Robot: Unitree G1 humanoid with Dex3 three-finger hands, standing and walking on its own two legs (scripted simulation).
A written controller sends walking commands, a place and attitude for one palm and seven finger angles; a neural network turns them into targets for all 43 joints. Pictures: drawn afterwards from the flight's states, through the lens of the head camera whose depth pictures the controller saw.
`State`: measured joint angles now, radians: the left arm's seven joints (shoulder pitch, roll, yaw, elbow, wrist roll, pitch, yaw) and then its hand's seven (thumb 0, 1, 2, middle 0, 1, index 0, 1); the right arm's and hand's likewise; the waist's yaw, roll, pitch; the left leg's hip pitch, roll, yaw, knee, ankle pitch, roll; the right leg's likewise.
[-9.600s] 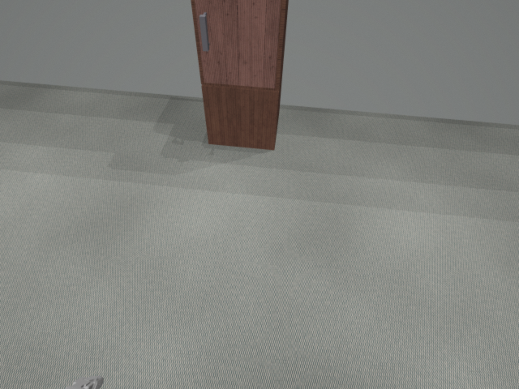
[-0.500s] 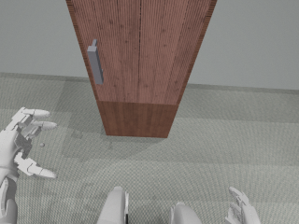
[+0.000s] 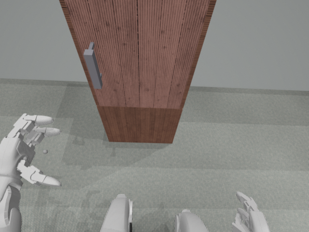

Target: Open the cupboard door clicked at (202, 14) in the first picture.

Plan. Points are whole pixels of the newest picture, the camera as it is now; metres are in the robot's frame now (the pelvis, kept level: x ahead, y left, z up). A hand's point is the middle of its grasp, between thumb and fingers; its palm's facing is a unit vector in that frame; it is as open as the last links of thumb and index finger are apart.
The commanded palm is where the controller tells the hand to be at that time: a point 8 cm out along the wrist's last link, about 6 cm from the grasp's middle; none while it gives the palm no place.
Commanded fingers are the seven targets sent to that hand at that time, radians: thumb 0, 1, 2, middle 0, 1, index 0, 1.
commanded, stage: move the hooked fingers beside the handle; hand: left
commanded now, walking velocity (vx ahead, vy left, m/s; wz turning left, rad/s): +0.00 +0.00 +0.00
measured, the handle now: (95, 66) +0.59 +0.24 +0.03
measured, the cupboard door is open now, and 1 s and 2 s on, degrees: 0 0 0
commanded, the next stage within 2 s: none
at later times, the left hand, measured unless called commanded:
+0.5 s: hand (56, 122) +0.36 +0.28 +0.05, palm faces +0.05 -1.00 -0.04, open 14.0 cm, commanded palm +0.34 +0.32 +0.04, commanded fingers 0.00 -0.50 0.30 -0.30 -1.20 -0.30 -1.20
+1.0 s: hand (63, 97) +0.44 +0.29 +0.04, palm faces +0.06 -1.00 -0.03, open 14.0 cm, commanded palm +0.43 +0.32 +0.04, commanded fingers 0.00 -0.50 0.30 -0.30 -1.20 -0.30 -1.20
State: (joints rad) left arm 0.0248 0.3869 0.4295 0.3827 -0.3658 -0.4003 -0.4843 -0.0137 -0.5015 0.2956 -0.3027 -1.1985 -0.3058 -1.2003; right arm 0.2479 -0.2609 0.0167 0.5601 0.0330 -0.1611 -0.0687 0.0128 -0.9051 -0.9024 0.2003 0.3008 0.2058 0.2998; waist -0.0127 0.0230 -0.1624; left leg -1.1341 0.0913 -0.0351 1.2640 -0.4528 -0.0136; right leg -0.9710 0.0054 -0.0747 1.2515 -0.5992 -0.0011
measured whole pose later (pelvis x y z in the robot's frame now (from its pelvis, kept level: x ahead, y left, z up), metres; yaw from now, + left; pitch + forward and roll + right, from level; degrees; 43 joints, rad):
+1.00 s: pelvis +0.00 +0.01 -0.02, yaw -2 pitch +24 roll -4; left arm -0.63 0.59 0.54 1.00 -0.19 -0.44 -0.47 -0.01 -0.50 0.30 -0.30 -1.20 -0.30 -1.20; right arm 0.29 -0.28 0.02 0.64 0.01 -0.03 -0.05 0.01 -0.91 -0.90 0.20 0.30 0.21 0.30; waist -0.09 0.01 -0.15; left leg -1.28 0.11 -0.03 1.33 -0.47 -0.01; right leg -1.13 0.02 -0.06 1.31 -0.61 0.01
